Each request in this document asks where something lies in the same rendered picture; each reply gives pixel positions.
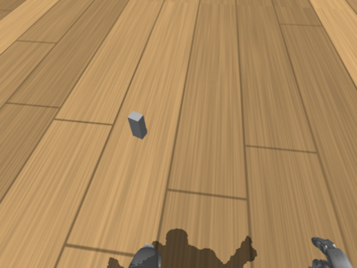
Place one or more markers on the carton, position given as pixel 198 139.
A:
pixel 137 124

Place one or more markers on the right robot hand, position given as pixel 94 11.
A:
pixel 336 258

